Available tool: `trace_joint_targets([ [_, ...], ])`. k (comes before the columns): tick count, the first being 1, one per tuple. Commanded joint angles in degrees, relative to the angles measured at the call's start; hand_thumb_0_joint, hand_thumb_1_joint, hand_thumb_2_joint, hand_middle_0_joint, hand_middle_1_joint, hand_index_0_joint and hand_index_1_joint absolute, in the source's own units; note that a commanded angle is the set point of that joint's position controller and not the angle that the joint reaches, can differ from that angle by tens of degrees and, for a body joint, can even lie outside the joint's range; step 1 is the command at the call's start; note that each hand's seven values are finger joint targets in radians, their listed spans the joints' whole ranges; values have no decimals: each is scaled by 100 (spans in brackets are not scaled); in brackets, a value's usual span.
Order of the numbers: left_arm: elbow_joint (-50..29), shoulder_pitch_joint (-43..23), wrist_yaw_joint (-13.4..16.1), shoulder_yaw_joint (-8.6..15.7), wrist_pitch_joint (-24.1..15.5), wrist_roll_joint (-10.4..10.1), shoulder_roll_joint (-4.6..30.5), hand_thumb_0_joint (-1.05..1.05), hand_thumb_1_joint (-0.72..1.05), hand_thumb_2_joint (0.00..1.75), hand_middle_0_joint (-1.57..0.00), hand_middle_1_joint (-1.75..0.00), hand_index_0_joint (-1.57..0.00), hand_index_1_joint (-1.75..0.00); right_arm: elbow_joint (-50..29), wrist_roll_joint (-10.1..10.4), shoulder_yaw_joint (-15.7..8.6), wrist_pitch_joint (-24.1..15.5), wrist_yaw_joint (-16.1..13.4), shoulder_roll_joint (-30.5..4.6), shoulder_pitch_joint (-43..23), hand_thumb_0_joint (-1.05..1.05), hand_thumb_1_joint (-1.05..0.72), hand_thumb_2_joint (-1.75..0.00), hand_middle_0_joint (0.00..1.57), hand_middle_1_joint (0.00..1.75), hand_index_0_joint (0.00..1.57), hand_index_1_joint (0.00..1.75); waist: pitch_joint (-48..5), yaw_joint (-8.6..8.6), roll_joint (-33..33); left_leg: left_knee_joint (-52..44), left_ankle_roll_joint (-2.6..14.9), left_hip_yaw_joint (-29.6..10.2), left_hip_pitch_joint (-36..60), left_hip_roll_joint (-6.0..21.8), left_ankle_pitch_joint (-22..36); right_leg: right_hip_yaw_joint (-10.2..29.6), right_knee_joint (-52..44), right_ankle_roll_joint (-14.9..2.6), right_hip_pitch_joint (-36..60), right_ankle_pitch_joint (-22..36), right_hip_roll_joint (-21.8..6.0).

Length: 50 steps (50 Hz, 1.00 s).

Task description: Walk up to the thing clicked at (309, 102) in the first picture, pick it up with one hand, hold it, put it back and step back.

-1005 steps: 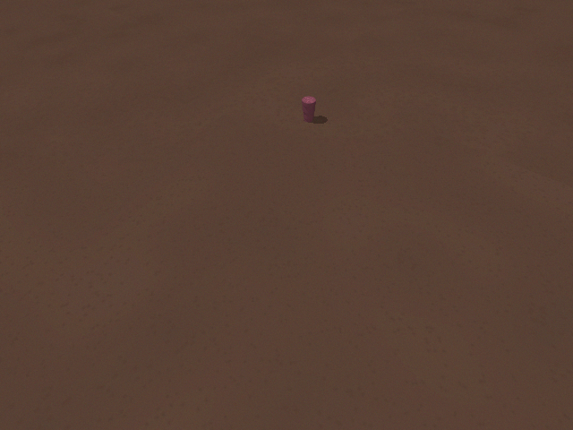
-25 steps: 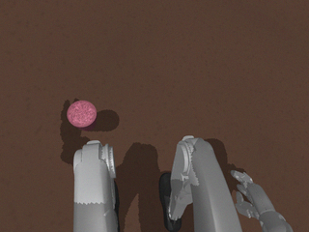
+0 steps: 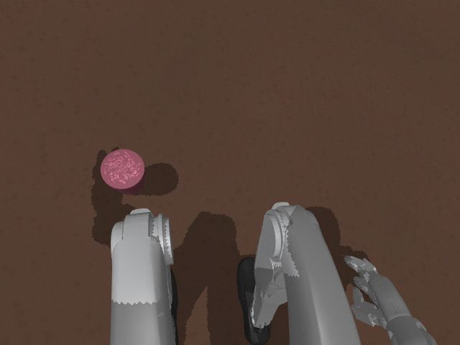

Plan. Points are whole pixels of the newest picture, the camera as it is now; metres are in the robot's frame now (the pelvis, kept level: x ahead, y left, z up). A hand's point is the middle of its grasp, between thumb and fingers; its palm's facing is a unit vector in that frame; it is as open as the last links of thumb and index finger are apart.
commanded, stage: go down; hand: left
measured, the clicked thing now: (127, 176) +0.43 +0.22 -0.30
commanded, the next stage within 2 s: none
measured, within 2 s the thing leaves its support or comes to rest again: neither
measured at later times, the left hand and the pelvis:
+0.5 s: hand out of the picture +0.37 +0.42 +0.01, palm faces +0.08 -1.00 -0.05, open 17.7 cm; pelvis +0.00 +0.00 +0.00, yaw +0 degrees
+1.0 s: hand out of the picture +0.36 +0.43 +0.01, palm faces +0.10 -0.99 -0.05, open 17.7 cm; pelvis +0.00 +0.00 +0.00, yaw +0 degrees
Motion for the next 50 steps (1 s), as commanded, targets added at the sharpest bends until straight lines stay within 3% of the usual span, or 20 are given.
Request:
trace_joint_targets([
  [1, -1353, -1224, -66, 312, -340, -160, 2270, 0, -58, 8, -3, -5, -2, -6, -271, 18, -576, -165, -152, -1513, 672, 0, -89, -90, 20, 30, 20, 30, -3711, 98, 2097, -1819, -227, -243, 3463, -72, 981, 120, -1055, -203, 1089, 762, 248],
  [2, -1373, -1273, -76, 239, -333, -126, 2233, 0, -58, 8, -3, -5, -1, -6, -271, 8, -589, -168, -155, -1508, 634, 0, -89, -90, 20, 30, 20, 30, -3761, 98, 2208, -1848, -244, -269, 3613, -57, 1004, 134, -1034, -204, 986, 758, 236],
  [3, -1464, -1353, -58, 336, -339, -119, 2380, 0, -58, 9, -3, -5, -2, -6, -274, 3, -593, -171, -157, -1505, 645, 0, -89, -90, 20, 30, 20, 30, -3798, 137, 2211, -1856, -235, -256, 3571, -63, 941, 148, -1048, -210, 1046, 702, 240],
  [5, -1435, -1171, -32, 358, -306, -98, 2342, 0, -58, 9, -3, -6, -2, -7, -243, 10, -585, -163, -161, -1518, 686, 0, -89, -90, 20, 30, 20, 30, -3796, 157, 2274, -1919, -261, -318, 3697, -69, 974, 125, -1003, -215, 933, 713, 228],
  [6, -1479, -1249, -2, 398, -297, -73, 2474, 0, -59, 10, -3, -6, -2, -7, -250, 7, -577, -154, -165, -1502, 685, 0, -89, -90, 20, 30, 20, 30, -3809, 190, 2276, -1920, -247, -277, 3599, -81, 945, 146, -1031, -216, 1029, 707, 226],
  [9, -1305, -1100, 40, 420, -237, -115, 2407, 0, -60, 10, -3, -6, -1, -8, -278, 39, -554, -132, -165, -1444, 621, 0, -89, -90, 20, 30, 20, 30, -3615, 236, 2059, -1945, -203, -222, 3249, -111, 683, 177, -1095, -205, 1077, 573, 233],
  [11, -989, -960, 54, 401, -201, -133, 2269, 0, -59, 11, -2, -6, -1, -8, -280, 45, -530, -130, -164, -1443, 632, 0, -89, -90, 20, 30, 20, 30, -3295, 161, 1924, -1936, -179, -211, 2998, -120, 513, 144, -1111, -192, 1080, 493, 238],
  [16, -716, -827, -4, 356, -226, -177, 2204, 0, -60, 9, -2, -5, -1, -6, -358, 42, -505, -137, -140, -1407, 531, 0, -89, -90, 20, 30, 20, 30, -3137, 114, 1492, -1761, -111, -89, 2569, -129, 465, 176, -1238, -162, 1304, 452, 275],
  [21, -888, -955, -94, 361, -331, -205, 2251, 0, -58, 8, -2, -5, -2, -6, -340, 19, -521, -169, -130, -1483, 572, 0, -89, -90, 20, 30, 20, 30, -3493, 84, 1754, -1702, -159, -145, 3030, -94, 879, 140, -1123, -180, 1269, 714, 279],
  [23, -1121, -1083, -89, 432, -354, -203, 2402, 0, -55, 9, -3, -5, -2, -6, -304, 8, -545, -176, -134, -1484, 638, 0, -89, -90, 20, 30, 20, 30, -3744, 145, 1834, -1673, -161, -97, 3097, -102, 953, 181, -1129, -176, 1445, 762, 273],
  [29, -1646, -1088, -56, 384, -285, -153, 2411, 0, -57, 9, -3, -5, -2, -7, -251, 11, -617, -156, -156, -1502, 722, 0, -89, -90, 20, 30, 20, 30, -4097, 238, 2298, -1850, -234, -156, 3655, -98, 1235, 174, -1086, -217, 1317, 862, 249],
  [30, -1540, -934, -42, 379, -244, -140, 2327, 0, -57, 10, -3, -6, -1, -7, -222, 20, -609, -155, -157, -1517, 729, 0, -89, -90, 20, 30, 20, 30, -4026, 246, 2360, -1889, -261, -228, 3833, -87, 1379, 140, -1024, -227, 1104, 912, 240],
  [32, -1597, -962, -8, 402, -210, -147, 2367, 0, -58, 10, -3, -6, -1, -7, -248, 53, -620, -150, -169, -1493, 644, 0, -89, -90, 20, 30, 20, 30, -3859, 281, 2381, -1999, -260, -301, 3749, -78, 1090, 146, -1014, -233, 906, 733, 234],
  [34, -1513, -891, 9, 314, -169, -174, 2122, 0, -59, 10, -3, -6, -1, -7, -266, 59, -600, -126, -167, -1444, 637, 0, -89, -90, 20, 30, 20, 30, -3680, 223, 2226, -1995, -251, -318, 3632, -86, 1049, 146, -1060, -221, 916, 716, 230],
  [37, -1161, -870, 20, 414, -177, -177, 2250, 0, -59, 10, -3, -6, -2, -7, -254, 67, -551, -136, -161, -1420, 629, 0, -89, -90, 20, 30, 20, 30, -3317, 139, 1896, -1900, -183, -247, 3073, -112, 763, 146, -1113, -198, 1060, 621, 246],
  [38, -1043, -821, 11, 411, -186, -182, 2205, 0, -61, 9, -3, -6, -2, -7, -257, 52, -546, -136, -159, -1410, 630, 0, -89, -90, 20, 30, 20, 30, -3304, 170, 1753, -1836, -162, -215, 3032, -112, 850, 160, -1129, -186, 1124, 685, 255],
  [41, -760, -848, -39, 381, -233, -193, 2161, 0, -58, 10, -2, -6, -1, -7, -315, 45, -515, -157, -141, -1421, 568, 0, -89, -90, 20, 30, 20, 30, -3041, 45, 1532, -1815, -132, -202, 2717, -113, 546, 120, -1163, -172, 1169, 505, 276],
  [45, -708, -856, -61, 404, -286, -210, 2207, 0, -58, 8, -2, -6, -2, -6, -376, 9, -506, -163, -123, -1447, 550, 0, -89, -90, 20, 30, 20, 30, -3272, 92, 1497, -1735, -124, -90, 2672, -127, 572, 143, -1234, -154, 1435, 527, 293],
  [47, -891, -837, -59, 403, -296, -194, 2248, 0, -58, 8, -2, -6, -2, -6, -373, 7, -521, -176, -116, -1465, 552, 0, -89, -90, 20, 30, 20, 30, -3504, 200, 1822, -1824, -177, -124, 3015, -108, 666, 127, -1151, -178, 1366, 581, 281],
  [50, -1417, -895, -77, 213, -323, -238, 1967, 0, -58, 9, -3, -6, -2, -7, -386, 31, -615, -194, -119, -1449, 560, 0, -89, -90, 20, 30, 20, 30, -3865, 243, 2092, -1942, -225, -156, 3383, -101, 718, 145, -1132, -209, 1232, 599, 269],
])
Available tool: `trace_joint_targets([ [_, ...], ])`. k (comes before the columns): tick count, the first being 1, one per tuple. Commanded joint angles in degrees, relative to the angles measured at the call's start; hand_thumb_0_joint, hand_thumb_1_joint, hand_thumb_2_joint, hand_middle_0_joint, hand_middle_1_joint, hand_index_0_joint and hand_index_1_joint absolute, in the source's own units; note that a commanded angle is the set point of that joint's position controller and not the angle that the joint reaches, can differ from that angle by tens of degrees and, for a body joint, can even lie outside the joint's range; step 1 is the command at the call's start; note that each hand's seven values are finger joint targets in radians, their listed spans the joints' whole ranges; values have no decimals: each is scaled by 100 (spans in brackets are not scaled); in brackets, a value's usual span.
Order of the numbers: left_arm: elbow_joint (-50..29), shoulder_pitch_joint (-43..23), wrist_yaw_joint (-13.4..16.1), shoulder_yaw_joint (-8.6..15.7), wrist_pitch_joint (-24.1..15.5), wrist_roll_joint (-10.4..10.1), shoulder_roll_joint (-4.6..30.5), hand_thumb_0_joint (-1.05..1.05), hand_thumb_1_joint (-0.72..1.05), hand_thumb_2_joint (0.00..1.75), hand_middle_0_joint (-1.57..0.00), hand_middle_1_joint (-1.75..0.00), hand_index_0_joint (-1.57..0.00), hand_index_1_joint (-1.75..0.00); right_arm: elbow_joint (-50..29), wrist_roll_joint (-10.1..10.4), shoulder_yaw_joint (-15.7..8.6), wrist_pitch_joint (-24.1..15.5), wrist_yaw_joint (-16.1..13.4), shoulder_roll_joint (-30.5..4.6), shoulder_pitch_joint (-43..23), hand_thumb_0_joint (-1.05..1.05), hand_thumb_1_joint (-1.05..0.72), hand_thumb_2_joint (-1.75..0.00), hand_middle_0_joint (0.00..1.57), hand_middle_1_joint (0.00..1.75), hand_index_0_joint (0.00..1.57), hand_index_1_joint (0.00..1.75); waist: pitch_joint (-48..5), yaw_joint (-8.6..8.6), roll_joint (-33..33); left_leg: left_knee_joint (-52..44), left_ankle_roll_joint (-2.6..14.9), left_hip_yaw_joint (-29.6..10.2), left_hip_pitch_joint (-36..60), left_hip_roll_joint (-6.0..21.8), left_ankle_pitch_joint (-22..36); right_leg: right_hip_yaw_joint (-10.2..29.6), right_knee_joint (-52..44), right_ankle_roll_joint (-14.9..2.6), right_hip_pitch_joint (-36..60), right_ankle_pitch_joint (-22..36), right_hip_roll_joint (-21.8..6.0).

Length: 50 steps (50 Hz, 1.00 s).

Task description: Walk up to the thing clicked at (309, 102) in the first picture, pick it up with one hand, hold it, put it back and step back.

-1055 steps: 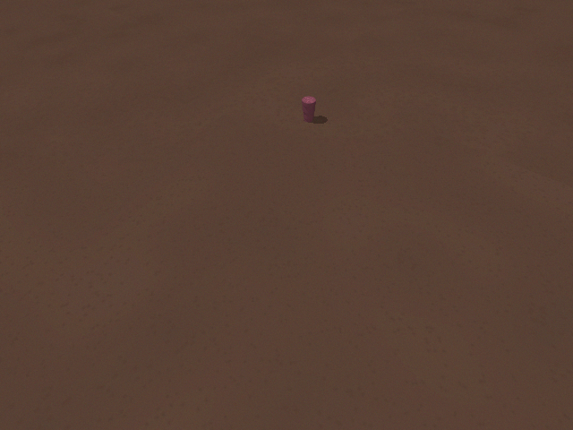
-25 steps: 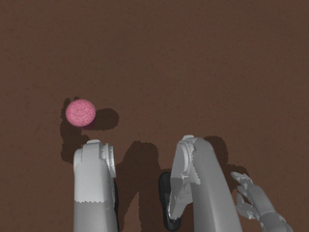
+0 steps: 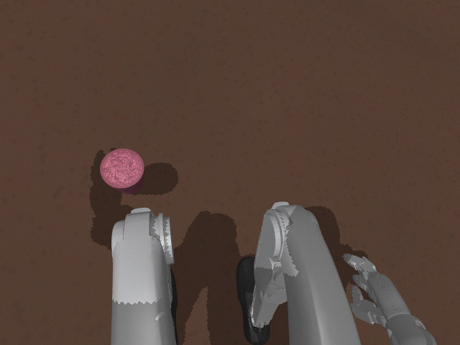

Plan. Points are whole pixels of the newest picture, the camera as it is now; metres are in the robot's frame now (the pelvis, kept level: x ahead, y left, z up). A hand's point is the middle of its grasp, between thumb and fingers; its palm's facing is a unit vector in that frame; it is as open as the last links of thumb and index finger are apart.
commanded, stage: go down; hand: left
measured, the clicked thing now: (126, 176) +0.43 +0.22 -0.30
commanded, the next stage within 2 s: none
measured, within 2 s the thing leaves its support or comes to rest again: neither
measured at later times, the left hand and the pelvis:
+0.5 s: hand out of the picture +0.37 +0.45 +0.01, palm faces +0.13 -0.99 -0.05, open 17.7 cm; pelvis +0.00 +0.00 +0.00, yaw -1 degrees
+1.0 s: hand out of the picture +0.37 +0.44 +0.04, palm faces +0.12 -0.99 -0.05, open 17.6 cm; pelvis +0.00 +0.00 +0.01, yaw +0 degrees
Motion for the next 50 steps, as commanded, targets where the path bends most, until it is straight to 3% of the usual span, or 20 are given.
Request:
trace_joint_targets([
  [1, -1697, -932, -46, 151, -316, -190, 1965, 0, -58, 8, -3, -5, -2, -6, -344, 64, -660, -184, -141, -1475, 588, 0, -89, -90, 20, 30, 20, 30, -3930, 250, 2322, -2055, -227, -176, 3559, -65, 644, 162, -1090, -209, 1030, 539, 240],
  [5, -2311, -1372, 10, 61, -292, -137, 2066, 0, -59, 8, -3, -5, -2, -6, -205, 87, -706, -202, -192, -1434, 689, 0, -89, -90, 20, 30, 20, 30, -4186, 144, 2499, -2064, -260, -265, 3951, -64, 1008, 218, -1078, -229, 921, 737, 205],
  [8, -2038, -1572, 59, 173, -306, -34, 2327, 0, -58, 9, -3, -5, -2, -5, -124, 70, -652, -187, -234, -1431, 680, 0, -89, -90, 20, 30, 20, 30, -3713, 3, 2234, -1978, -193, -285, 3558, -88, 921, 241, -1097, -213, 885, 724, 194],
  [12, -969, -1567, 77, 402, -271, 8, 2665, 0, -61, 9, -3, -6, -2, -6, -122, 15, -446, -142, -245, -1345, 648, 0, -89, -90, 20, 30, 20, 30, -3152, -52, 1608, -1764, -54, -65, 2609, -146, 446, 291, -1304, -138, 1325, 454, 234],
  [14, -482, -1284, 40, 516, -213, 50, 2856, 0, -61, 8, -3, -6, -3, -7, -206, -4, -360, -127, -219, -1365, 602, 0, -89, -90, 20, 30, 20, 30, -3027, 71, 1568, -1778, -62, -39, 2533, -136, 441, 269, -1295, -143, 1357, 388, 252],
  [19, 380, -807, -133, 444, -56, 6, 2695, 0, -60, 8, -2, -6, -2, -6, -453, -12, -227, -87, -131, -1460, 559, 0, -88, -90, 20, 30, 20, 30, -2936, -6, 1334, -1680, -73, -90, 2383, -112, 618, 107, -1233, -145, 1462, 522, 307],
  [22, 56, -732, -167, 558, -130, -180, 2615, 0, -61, 8, -2, -7, -2, -6, -530, 1, -279, -108, -85, -1548, 571, 0, -88, -90, 20, 30, 20, 30, -3234, 49, 1455, -1609, -102, -135, 2615, -76, 804, 62, -1153, -141, 1487, 673, 322],
  [25, -877, -779, -121, 580, -274, -257, 2552, 0, -56, 9, -2, -7, -2, -7, -480, 8, -396, -146, -75, -1580, 611, 0, -88, -90, 20, 30, 20, 30, -3904, 178, 1892, -1604, -167, -154, 3270, -42, 1232, 81, -1064, -143, 1530, 936, 315],
  [29, -2528, -550, 15, 254, -278, -265, 2027, 0, -53, 10, -2, -7, -1, -8, -436, 43, -727, -175, -87, -1609, 677, 0, -89, -90, 20, 30, 20, 30, -4847, 441, 2863, -1964, -364, -269, 4688, -10, 1920, 123, -993, -224, 1068, 1000, 266],
  [31, -2995, -594, 154, 288, -262, -270, 2020, 0, -54, 12, -2, -8, 0, -8, -340, 82, -785, -188, -114, -1547, 657, 0, -89, -90, 20, 30, 20, 30, -4729, 467, 2937, -2098, -388, -328, 4699, -15, 1823, 173, -988, -245, 851, 946, 242],
  [32, -2861, -474, 191, 43, -215, -271, 1670, 0, -55, 12, -1, -7, 0, -8, -123, 102, -795, -164, -115, -1462, 817, 0, -89, -90, 20, 30, 20, 30, -4446, 368, 2768, -2128, -364, -340, 4525, -32, 1598, 189, -1050, -246, 700, 839, 245],
  [33, -3237, -754, 258, 94, -250, -282, 1762, 0, -54, 13, 0, -8, 0, -8, -77, 106, -807, -157, -122, -1458, 814, 0, -89, -90, 20, 30, 20, 30, -4288, 347, 2793, -2187, -358, -376, 4426, -31, 1462, 211, -1035, -244, 680, 824, 222],
  [34, -3667, -961, 370, 471, -303, -232, 2294, 0, -53, 14, -1, -7, 0, -8, -240, 111, -848, -169, -165, -1491, 675, 0, -89, -90, 20, 30, 20, 30, -4434, 436, 2835, -2222, -334, -375, 4381, -22, 1386, 252, -1035, -236, 836, 851, 211],
  [37, -3126, -804, 433, 297, -212, -167, 2046, 0, -54, 13, 0, -6, 0, -7, -190, 131, -765, -149, -239, -1306, 583, 0, -89, -90, 20, 30, 20, 30, -3836, 275, 2509, -2342, -234, -367, 3854, -59, 778, 301, -1170, -206, 870, 642, 201],
  [40, -1684, -870, 343, 132, -121, -165, 1647, 0, -52, 13, 0, -7, 0, -7, -195, 111, -656, -162, -263, -1263, 441, 0, -89, -90, 20, 30, 20, 30, -2894, -52, 1669, -2192, -99, -294, 2846, -109, 77, 244, -1333, -153, 904, 306, 235],
  [42, -925, -873, 232, -29, -80, -191, 1573, 0, -56, 11, -1, -7, -1, -7, -300, 110, -552, -177, -221, -1230, 395, 0, -88, -90, 20, 30, 20, 30, -2459, -149, 1190, -2055, -19, -152, 2147, -131, -279, 268, -1495, -116, 1102, -8, 251],
  [43, -529, -760, 194, 74, -60, -181, 1798, 0, -58, 11, -1, -6, -1, -6, -298, 104, -497, -170, -201, -1232, 422, 0, -89, -90, 20, 30, 20, 30, -2332, -116, 995, -1979, 0, -73, 1850, -151, -347, 303, -1604, -97, 1263, -152, 253],
  [45, -111, -756, 80, 34, -34, -153, 1948, 0, -61, 8, -1, -5, -1, -5, -402, 74, -386, -170, -176, -1254, 337, 0, -89, -90, 20, 30, 20, 30, -2316, -38, 926, -1920, -9, -23, 1837, -138, -304, 337, -1656, -100, 1354, -198, 252],
  [47, 56, -975, -38, 6, -60, -168, 1999, 0, -61, 6, -1, -5, -2, -5, -482, 62, -351, -197, -139, -1319, 353, 0, -89, -90, 20, 30, 20, 30, -2541, -107, 1016, -1850, -36, -40, 2068, -120, -108, 294, -1563, -117, 1362, -29, 264],
  [50, 110, -1087, -106, 174, -174, -186, 2225, 0, -61, 7, -2, -5, -2, -5, -538, 23, -300, -239, -118, -1420, 411, 0, -89, -90, 20, 30, 20, 30, -2917, -97, 1123, -1663, -63, -40, 2348, -120, 379, 214, -1436, -117, 1480, 391, 296],
])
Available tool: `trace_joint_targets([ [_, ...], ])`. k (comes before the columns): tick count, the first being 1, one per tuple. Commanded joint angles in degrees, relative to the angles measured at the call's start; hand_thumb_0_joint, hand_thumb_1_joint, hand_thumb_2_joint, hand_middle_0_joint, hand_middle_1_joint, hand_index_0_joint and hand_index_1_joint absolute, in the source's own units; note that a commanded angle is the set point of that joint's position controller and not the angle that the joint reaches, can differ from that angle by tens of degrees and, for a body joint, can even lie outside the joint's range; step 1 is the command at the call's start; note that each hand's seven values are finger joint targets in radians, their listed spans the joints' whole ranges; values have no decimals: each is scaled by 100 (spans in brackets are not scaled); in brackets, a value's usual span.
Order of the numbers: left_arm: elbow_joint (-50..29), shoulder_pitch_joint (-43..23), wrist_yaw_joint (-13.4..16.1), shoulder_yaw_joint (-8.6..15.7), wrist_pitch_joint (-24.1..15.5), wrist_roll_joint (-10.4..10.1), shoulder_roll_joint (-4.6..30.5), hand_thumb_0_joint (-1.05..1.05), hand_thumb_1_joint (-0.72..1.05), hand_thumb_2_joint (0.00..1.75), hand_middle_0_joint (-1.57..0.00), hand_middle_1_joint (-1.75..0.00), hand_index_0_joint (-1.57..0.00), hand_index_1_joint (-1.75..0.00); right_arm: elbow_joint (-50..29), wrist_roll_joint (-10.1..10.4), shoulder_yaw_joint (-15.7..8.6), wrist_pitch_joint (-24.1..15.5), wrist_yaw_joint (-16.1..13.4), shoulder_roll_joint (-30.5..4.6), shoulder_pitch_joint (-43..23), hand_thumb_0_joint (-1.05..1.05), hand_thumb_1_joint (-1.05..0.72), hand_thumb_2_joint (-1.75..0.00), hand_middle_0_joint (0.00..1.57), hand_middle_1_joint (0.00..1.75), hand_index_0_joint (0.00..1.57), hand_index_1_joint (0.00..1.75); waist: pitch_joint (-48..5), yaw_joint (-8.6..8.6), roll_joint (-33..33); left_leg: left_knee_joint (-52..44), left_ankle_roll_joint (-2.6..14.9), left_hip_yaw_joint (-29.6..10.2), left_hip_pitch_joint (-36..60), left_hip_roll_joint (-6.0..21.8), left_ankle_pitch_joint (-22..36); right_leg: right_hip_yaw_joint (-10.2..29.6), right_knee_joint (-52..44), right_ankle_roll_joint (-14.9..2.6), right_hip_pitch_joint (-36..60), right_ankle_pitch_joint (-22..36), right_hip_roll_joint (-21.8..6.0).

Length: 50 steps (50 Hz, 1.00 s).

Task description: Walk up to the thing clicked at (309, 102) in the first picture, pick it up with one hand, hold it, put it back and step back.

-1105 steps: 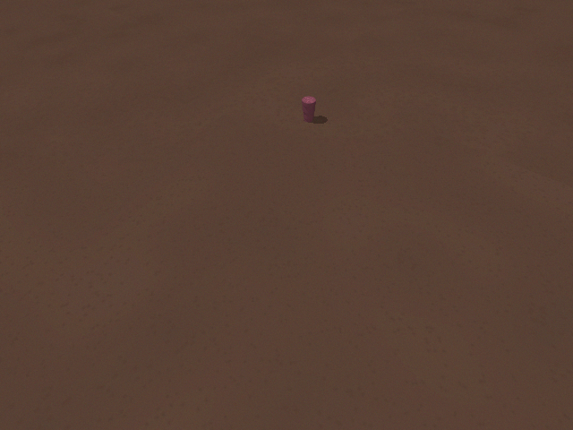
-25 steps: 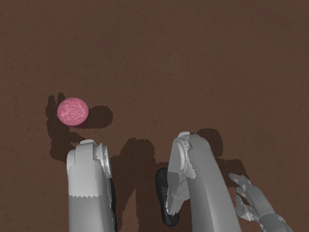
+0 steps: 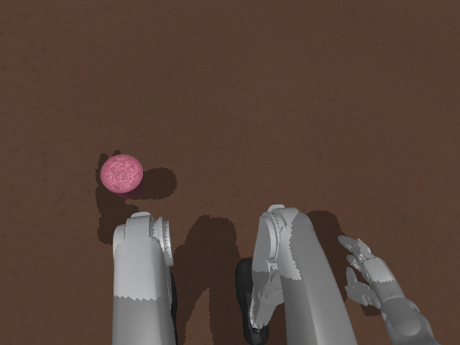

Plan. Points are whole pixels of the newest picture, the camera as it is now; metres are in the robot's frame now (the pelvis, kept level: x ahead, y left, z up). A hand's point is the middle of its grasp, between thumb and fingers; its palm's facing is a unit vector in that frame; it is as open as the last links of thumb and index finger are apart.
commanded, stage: go down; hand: left
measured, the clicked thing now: (126, 181) +0.43 +0.22 -0.31
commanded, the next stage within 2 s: none
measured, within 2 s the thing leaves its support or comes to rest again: neither
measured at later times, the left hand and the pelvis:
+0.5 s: hand out of the picture +0.37 +0.44 +0.03, palm faces +0.09 -0.99 -0.08, open 17.6 cm; pelvis +0.00 +0.00 -0.01, yaw -1 degrees
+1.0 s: hand out of the picture +0.39 +0.43 +0.05, palm faces +0.07 -0.99 -0.09, open 17.7 cm; pelvis +0.00 +0.00 +0.00, yaw +0 degrees
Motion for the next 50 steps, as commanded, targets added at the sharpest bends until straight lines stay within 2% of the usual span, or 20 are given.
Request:
trace_joint_targets([
  [1, -548, -764, -145, 463, -330, -153, 1865, 0, -61, 7, -2, -7, -3, -6, -306, -24, -393, -131, -52, -1401, 705, 0, -89, -90, 20, 30, 20, 30, -2949, 65, 1171, -1383, -39, -41, 2260, -111, 450, 193, -1175, -108, 1471, 429, 274],
  [2, -775, -792, -158, 564, -388, -144, 1965, 0, -61, 8, -2, -7, -2, -7, -274, -45, -394, -123, -45, -1437, 814, 0, -89, -90, 20, 30, 20, 30, -3220, 70, 1313, -1344, -60, -59, 2511, -105, 752, 140, -1107, -108, 1589, 672, 275],
  [4, -1508, -819, -125, 754, -466, -118, 2230, 0, -61, 7, -2, -7, -3, -7, -267, -51, -487, -102, -55, -1474, 855, 0, -89, -90, 20, 30, 20, 30, -3970, 331, 1943, -1480, -142, -84, 3265, -83, 1105, 156, -995, -138, 1645, 823, 251],
  [7, -2726, -383, -91, 540, -431, -125, 1819, 0, -60, 10, -2, -8, -2, -8, -239, -32, -652, -80, -86, -1492, 895, 0, -89, -90, 20, 30, 20, 30, -4917, 539, 2870, -1764, -332, -252, 4793, -42, 2040, 116, -868, -206, 1128, 1023, 212],
  [8, -3015, -303, -64, 418, -383, -111, 1666, 0, -60, 9, -2, -8, -2, -8, -245, -16, -797, -92, -78, -1574, 875, 0, -89, -90, 20, 30, 20, 30, -4911, 564, 3021, -1850, -368, -293, 4993, -27, 2230, 128, -825, -245, 834, 1000, 218],
  [9, -3094, -219, 2, 618, -366, -148, 1795, 0, -61, 11, -2, -8, -1, -9, -200, 12, -768, -92, -83, -1528, 848, 0, -89, -90, 20, 30, 20, 30, -4796, 594, 2953, -1845, -377, -320, 4892, -45, 2280, 141, -823, -247, 741, 1022, 211],
  [13, -3485, -529, 166, 804, -357, -253, 1942, 0, -61, 12, -1, -8, -1, -9, -10, 49, -717, -53, -146, -1370, 941, 0, -89, -90, 20, 30, 20, 30, -4357, 452, 2451, -1694, -223, -280, 4094, -89, 1985, 227, -874, -215, 1061, 1130, 207],
  [17, -2048, -565, 121, 721, -291, -117, 1836, 0, -52, 13, 0, -6, 0, -7, 32, 24, -585, -47, -195, -1327, 854, 0, -88, -90, 20, 30, 20, 30, -3061, 123, 1744, -1693, -78, -276, 2906, -96, 913, 191, -970, -162, 960, 677, 237],
  [21, -859, -269, -78, 578, -200, -53, 1892, 0, -54, 11, -1, -6, -1, -6, -66, 1, -450, -11, -144, -1350, 800, 0, -88, -90, 20, 30, 20, 30, -2441, 92, 1355, -1695, -19, -173, 2119, -89, -54, 110, -1096, -127, 1054, 64, 270],
  [24, -513, -193, -227, 463, -176, -128, 1787, 0, -59, 8, -2, -6, -2, -6, -261, -4, -403, -55, -76, -1392, 680, 0, -88, -90, 20, 30, 20, 30, -2468, 86, 1106, -1623, -14, -101, 1882, -96, -178, 122, -1245, -101, 1301, -113, 299],
  [27, -810, -216, -302, 462, -250, -282, 1613, 0, -61, 7, -2, -6, -2, -5, -334, 15, -442, -114, -42, -1456, 639, 0, -88, -89, 20, 30, 20, 30, -2858, 152, 1339, -1596, -57, -133, 2315, -74, 107, 45, -1102, -127, 1220, 149, 322],
  [28, -988, -357, -307, 389, -283, -303, 1510, 0, -61, 7, -1, -7, -2, -6, -324, 10, -484, -123, -35, -1493, 685, 0, -88, -89, 20, 30, 20, 30, -3037, 83, 1479, -1570, -81, -158, 2524, -68, 222, 22, -1062, -134, 1199, 262, 319],
  [34, -3415, -901, -18, 245, -444, -213, 1561, 0, -59, 8, -2, -7, -2, -7, -188, 54, -847, -157, -117, -1536, 855, 0, -89, -90, 20, 30, 20, 30, -4554, 427, 2827, -1953, -303, -336, 4392, -8, 1033, 158, -852, -208, 795, 609, 221],
  [37, -3316, -689, 201, 185, -345, -91, 1402, 0, -59, 11, -2, -7, -1, -8, 128, 45, -826, -127, -148, -1384, 979, 0, -89, -90, 20, 30, 20, 30, -4110, 365, 2693, -1959, -310, -350, 4283, -47, 1358, 218, -870, -237, 578, 730, 204],
  [39, -3574, -1023, 343, 603, -401, -28, 1987, 0, -59, 11, -2, -7, -1, -7, -3, 34, -801, -106, -186, -1365, 863, 0, -89, -90, 20, 30, 20, 30, -4072, 382, 2453, -1890, -217, -299, 3889, -82, 1253, 271, -898, -223, 865, 853, 191],
  [41, -3164, -962, 362, 604, -333, 2, 2056, 0, -61, 11, -2, -7, -1, -7, 91, 20, -688, -47, -220, -1213, 933, 0, -89, -90, 20, 30, 20, 30, -3948, 362, 2228, -1800, -114, -146, 3441, -120, 1054, 337, -1030, -185, 1283, 827, 194],
  [43, -2196, -785, 291, 484, -227, 25, 1689, 0, -60, 11, -1, -7, -1, -8, 69, 7, -619, -36, -215, -1203, 888, 0, -89, -90, 20, 30, 20, 30, -3169, 142, 1747, -1786, -58, -151, 2886, -130, 743, 282, -1107, -160, 1115, 603, 214],
  [45, -1187, -545, 172, 439, -130, 48, 1628, 0, -59, 11, -1, -7, -1, -7, 17, 8, -548, -31, -193, -1254, 846, 0, -88, -90, 20, 30, 20, 30, -2623, 1, 1340, -1702, -6, -118, 2325, -145, 384, 213, -1194, -132, 1154, 354, 234],
  [46, -1001, -484, 119, 447, -102, 62, 1740, 0, -61, 9, -2, -7, -2, -6, -21, 7, -489, -18, -171, -1239, 849, 0, -88, -90, 20, 30, 20, 30, -2553, 58, 1224, -1689, 3, -103, 2198, -140, 292, 214, -1230, -124, 1200, 298, 234],
  [50, -400, -561, -147, 305, -71, 39, 1813, 0, -60, 5, -2, -5, -3, -4, -263, 3, -404, -30, -85, -1354, 811, 0, -88, -89, 20, 30, 20, 30, -2542, -36, 1080, -1605, 0, -110, 2009, -123, 114, 127, -1253, -117, 1298, 152, 271],
])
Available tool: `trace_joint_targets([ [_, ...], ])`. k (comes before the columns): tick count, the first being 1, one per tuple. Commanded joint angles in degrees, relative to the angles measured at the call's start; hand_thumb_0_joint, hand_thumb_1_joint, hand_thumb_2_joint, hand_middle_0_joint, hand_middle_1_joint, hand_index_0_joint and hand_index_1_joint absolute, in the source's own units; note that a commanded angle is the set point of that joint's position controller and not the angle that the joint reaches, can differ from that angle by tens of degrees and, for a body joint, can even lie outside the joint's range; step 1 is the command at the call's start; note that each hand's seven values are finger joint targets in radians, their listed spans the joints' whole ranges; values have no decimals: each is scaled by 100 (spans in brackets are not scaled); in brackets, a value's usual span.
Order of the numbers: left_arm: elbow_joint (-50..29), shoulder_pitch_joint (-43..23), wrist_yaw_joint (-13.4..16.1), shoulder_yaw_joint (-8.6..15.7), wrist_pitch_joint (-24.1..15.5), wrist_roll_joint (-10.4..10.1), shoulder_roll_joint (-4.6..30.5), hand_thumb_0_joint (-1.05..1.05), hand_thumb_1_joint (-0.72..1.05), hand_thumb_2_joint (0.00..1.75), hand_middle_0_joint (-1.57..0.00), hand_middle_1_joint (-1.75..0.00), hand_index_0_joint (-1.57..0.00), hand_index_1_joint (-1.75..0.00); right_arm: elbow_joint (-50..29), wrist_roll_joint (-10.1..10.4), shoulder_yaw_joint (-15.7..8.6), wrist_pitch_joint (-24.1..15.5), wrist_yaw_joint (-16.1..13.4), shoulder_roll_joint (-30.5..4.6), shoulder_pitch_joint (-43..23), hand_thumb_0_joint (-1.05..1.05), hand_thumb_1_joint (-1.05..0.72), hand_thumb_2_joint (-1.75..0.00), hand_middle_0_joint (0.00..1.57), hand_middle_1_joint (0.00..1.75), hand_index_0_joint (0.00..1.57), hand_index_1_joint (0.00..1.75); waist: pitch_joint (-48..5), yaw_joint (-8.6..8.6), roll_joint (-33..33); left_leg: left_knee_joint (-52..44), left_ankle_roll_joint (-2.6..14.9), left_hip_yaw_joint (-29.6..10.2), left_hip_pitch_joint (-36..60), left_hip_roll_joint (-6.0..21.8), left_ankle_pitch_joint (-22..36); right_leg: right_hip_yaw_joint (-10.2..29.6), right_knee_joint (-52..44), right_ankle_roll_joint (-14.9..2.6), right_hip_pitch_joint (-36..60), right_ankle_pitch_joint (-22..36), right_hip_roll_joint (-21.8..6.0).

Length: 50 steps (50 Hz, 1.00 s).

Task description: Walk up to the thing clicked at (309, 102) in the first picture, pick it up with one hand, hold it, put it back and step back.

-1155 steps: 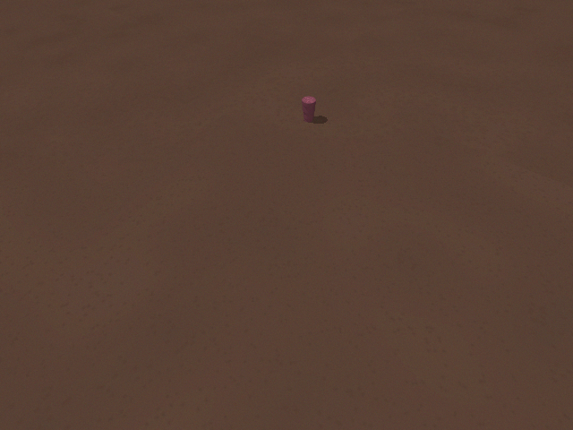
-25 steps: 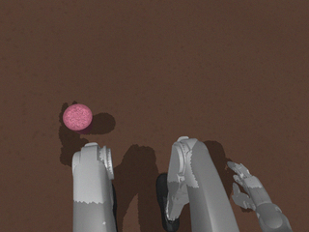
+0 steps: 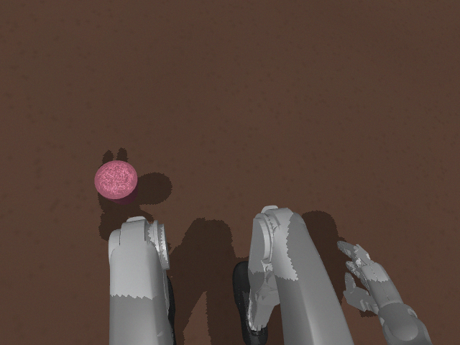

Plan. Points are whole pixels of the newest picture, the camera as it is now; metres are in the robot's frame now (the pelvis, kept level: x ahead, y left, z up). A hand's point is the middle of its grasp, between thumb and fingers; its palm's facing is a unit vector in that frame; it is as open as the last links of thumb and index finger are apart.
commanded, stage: go down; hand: left
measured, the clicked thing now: (121, 187) +0.43 +0.22 -0.31
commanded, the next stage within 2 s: none
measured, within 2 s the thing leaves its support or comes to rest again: neither
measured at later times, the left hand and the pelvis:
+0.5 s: hand out of the picture +0.37 +0.42 +0.03, palm faces +0.05 -1.00 -0.08, open 17.6 cm; pelvis +0.00 +0.00 +0.00, yaw +0 degrees
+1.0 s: hand out of the picture +0.38 +0.41 +0.03, palm faces +0.01 -1.00 -0.09, open 17.7 cm; pelvis +0.00 +0.00 +0.00, yaw +0 degrees
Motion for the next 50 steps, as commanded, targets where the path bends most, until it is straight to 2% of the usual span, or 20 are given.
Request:
trace_joint_targets([
  [1, 4, -520, -247, 369, -174, -197, 1888, 0, -61, 5, -2, -5, -3, -4, -375, 30, -366, -106, -17, -1504, 739, 0, -88, -89, 20, 30, 20, 30, -2542, 139, 1003, -1606, -27, -107, 2078, -109, 267, 99, -1201, -147, 1250, 257, 255],
  [4, -271, -614, -319, 582, -300, -397, 2047, 0, -61, 6, -2, -7, -3, -6, -433, 42, -344, -130, 27, -1562, 758, 0, -88, -89, 20, 30, 20, 30, -2991, 209, 1095, -1470, -45, -91, 2223, -96, 662, 99, -1123, -129, 1597, 572, 277],
  [7, -1085, -737, -255, 784, -435, -378, 2275, 0, -60, 7, -2, -7, -3, -6, -347, 30, -464, -127, 14, -1634, 922, 0, -88, -90, 20, 30, 20, 30, -3874, 388, 1694, -1461, -131, -124, 3096, -68, 1204, 114, -963, -142, 1661, 915, 253],
  [9, -1944, -677, -183, 737, -432, -306, 2299, 0, -59, 8, -2, -7, -2, -7, -314, 27, -606, -118, -6, -1669, 948, 0, -89, -90, 20, 30, 20, 30, -4589, 614, 2479, -1629, -242, -177, 4165, -30, 1719, 151, -852, -191, 1291, 990, 221],
  [10, -2288, -661, -157, 496, -396, -274, 1965, 0, -58, 9, -2, -7, -2, -7, -315, 21, -694, -118, -12, -1687, 948, 0, -89, -90, 20, 30, 20, 30, -4678, 593, 2852, -1766, -322, -248, 4623, -5, 1949, 132, -824, -232, 993, 980, 206],
  [12, -2673, -455, -41, 494, -346, -256, 1816, 0, -55, 12, -2, -7, -1, -8, -266, 42, -786, -133, -19, -1678, 929, 0, -89, -90, 20, 30, 20, 30, -4597, 668, 2874, -1904, -377, -340, 4810, -7, 2089, 134, -831, -264, 667, 954, 207],
  [15, -3309, -575, 128, 621, -335, -294, 1947, 0, -60, 12, -1, -7, 0, -8, -148, 88, -800, -116, -71, -1546, 939, 0, -88, -90, 20, 30, 20, 30, -4482, 684, 2852, -1987, -334, -339, 4573, -31, 1868, 222, -873, -260, 727, 953, 177],
  [16, -3330, -645, 155, 555, -311, -333, 1765, 0, -57, 13, 0, -7, 0, -8, -118, 98, -801, -115, -82, -1494, 983, 0, -88, -90, 20, 30, 20, 30, -4320, 570, 2707, -1976, -288, -314, 4348, -55, 1735, 235, -947, -250, 831, 954, 167],
  [18, -2684, -243, 200, 574, -245, -303, 1611, 0, -55, 12, 0, -6, 0, -6, -69, 109, -761, -114, -111, -1450, 896, 0, -89, -90, 20, 30, 20, 30, -3702, 510, 2215, -1947, -203, -300, 3727, -91, 1314, 227, -986, -227, 795, 824, 173],
  [22, -1246, -312, 100, 510, -278, -260, 1567, 0, -54, 12, 0, -6, 0, -6, -47, 88, -595, -89, -113, -1362, 796, 0, -88, -90, 20, 30, 20, 30, -2512, 209, 1265, -1781, -28, -175, 2256, -111, 271, 180, -1130, -155, 1052, 343, 220],
  [24, -843, -444, -76, 231, -319, -298, 1380, 0, -55, 9, 0, -6, -1, -5, -193, 65, -552, -132, -76, -1369, 647, 0, -88, -89, 20, 30, 20, 30, -2267, 109, 1010, -1700, 13, -77, 1865, -116, -137, 209, -1290, -127, 1128, 3, 243],
  [25, -553, -395, -114, 414, -331, -291, 1616, 0, -55, 9, 0, -5, -1, -5, -174, 71, -512, -131, -65, -1399, 682, 0, -88, -89, 20, 30, 20, 30, -2204, 124, 938, -1732, 16, -109, 1836, -109, -311, 170, -1291, -126, 1042, -138, 245],
  [28, -220, -484, -304, 301, -379, -303, 1698, 0, -59, 6, -1, -5, -2, -4, -316, 47, -431, -176, -27, -1484, 557, 0, -88, -89, 20, 30, 20, 30, -2304, 140, 1047, -1718, -27, -127, 2016, -82, -258, 117, -1204, -141, 1043, -84, 271],
  [31, -248, -486, -366, 440, -463, -416, 1796, 0, -61, 6, -2, -6, -3, -5, -385, 23, -410, -208, 2, -1548, 562, 0, -88, -89, 20, 30, 20, 30, -2622, 244, 1116, -1569, -57, -54, 2117, -100, 54, 121, -1179, -142, 1295, 115, 285],
  [34, -1191, -777, -363, 603, -590, -448, 1976, 0, -61, 7, -2, -7, -2, -6, -333, -1, -514, -227, -25, -1617, 714, 0, -89, -90, 20, 30, 20, 30, -3680, 358, 1740, -1511, -130, -63, 3047, -75, 679, 138, -1031, -156, 1423, 592, 264],
  [37, -2295, -789, -269, 418, -526, -379, 1831, 0, -60, 8, -2, -7, -2, -6, -277, 3, -706, -214, -57, -1685, 841, 0, -89, -90, 20, 30, 20, 30, -4617, 533, 2725, -1696, -295, -189, 4442, -36, 1661, 149, -839, -227, 1014, 915, 203],
  [39, -2527, -675, -118, 359, -433, -303, 1703, 0, -60, 10, -2, -7, -1, -7, -228, 13, -750, -203, -70, -1630, 814, 0, -89, -90, 20, 30, 20, 30, -4477, 555, 2710, -1772, -324, -237, 4476, -54, 1805, 157, -858, -256, 783, 938, 202],
  [43, -3108, -886, 137, 552, -392, -280, 1956, 0, -60, 11, -1, -6, -1, -7, -46, 48, -735, -136, -119, -1522, 956, 0, -89, -90, 20, 30, 20, 30, -4374, 586, 2648, -1839, -277, -295, 4316, -75, 1828, 220, -831, -255, 871, 1063, 164],
  [46, -2448, -702, 199, 617, -263, -181, 2008, 0, -55, 11, 0, -6, 0, -6, -29, 32, -653, -79, -141, -1443, 934, 0, -88, -90, 20, 30, 20, 30, -3797, 484, 2229, -1805, -186, -274, 3797, -94, 1654, 230, -944, -229, 975, 1016, 173],
  [50, -950, -529, 74, 621, -141, -151, 1944, 0, -59, 9, -1, -6, -2, -6, -81, 37, -495, -30, -121, -1390, 877, 0, -88, -90, 20, 30, 20, 30, -2716, 223, 1343, -1691, -27, -152, 2444, -125, 654, 176, -1131, -152, 1163, 534, 217],
])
